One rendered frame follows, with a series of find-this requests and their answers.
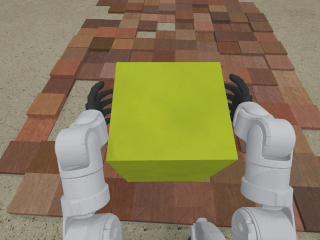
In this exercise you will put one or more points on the right robot hand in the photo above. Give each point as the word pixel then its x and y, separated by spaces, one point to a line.
pixel 241 94

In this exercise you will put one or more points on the robot right forearm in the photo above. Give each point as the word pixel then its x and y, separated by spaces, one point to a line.
pixel 269 154

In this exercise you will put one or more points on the robot right shin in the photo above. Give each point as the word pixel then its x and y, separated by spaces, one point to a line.
pixel 201 220

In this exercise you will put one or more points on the right robot upper arm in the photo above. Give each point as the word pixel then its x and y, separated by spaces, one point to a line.
pixel 257 223

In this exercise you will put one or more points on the robot right thigh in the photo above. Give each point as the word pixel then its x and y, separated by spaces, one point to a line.
pixel 204 230

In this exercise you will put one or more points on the left robot hand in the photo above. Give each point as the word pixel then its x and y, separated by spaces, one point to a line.
pixel 94 98

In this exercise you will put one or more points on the carton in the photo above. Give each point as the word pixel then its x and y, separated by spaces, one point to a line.
pixel 169 122

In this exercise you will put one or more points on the robot left forearm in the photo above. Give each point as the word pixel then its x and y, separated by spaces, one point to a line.
pixel 79 158

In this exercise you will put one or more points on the left robot upper arm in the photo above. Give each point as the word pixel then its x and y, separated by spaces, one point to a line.
pixel 102 226

